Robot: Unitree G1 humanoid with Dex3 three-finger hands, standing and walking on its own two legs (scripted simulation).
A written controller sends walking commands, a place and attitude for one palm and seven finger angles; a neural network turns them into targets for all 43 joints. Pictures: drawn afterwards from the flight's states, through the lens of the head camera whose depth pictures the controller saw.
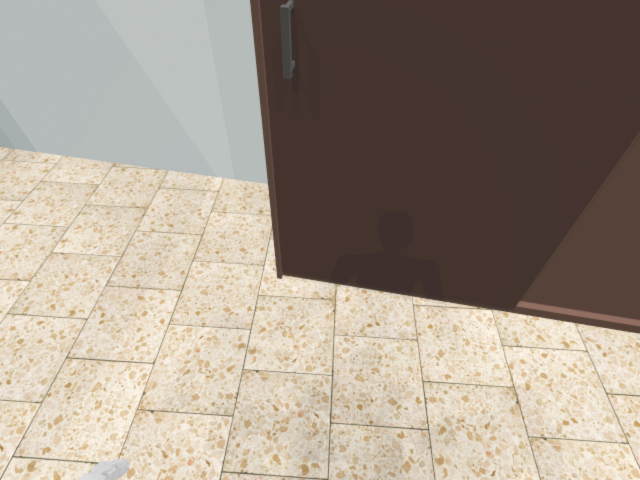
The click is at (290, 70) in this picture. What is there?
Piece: wardrobe's sliding door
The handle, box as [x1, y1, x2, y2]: [280, 0, 294, 78]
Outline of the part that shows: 289,0 285,5 282,4 280,6 283,77 285,78 291,77 291,71 294,66 294,61 291,59 289,11 293,6 293,1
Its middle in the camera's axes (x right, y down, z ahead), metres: -0.07 -0.43 +0.84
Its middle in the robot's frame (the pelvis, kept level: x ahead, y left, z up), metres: +0.93 +0.13 +0.16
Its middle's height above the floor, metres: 0.93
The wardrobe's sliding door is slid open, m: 0.00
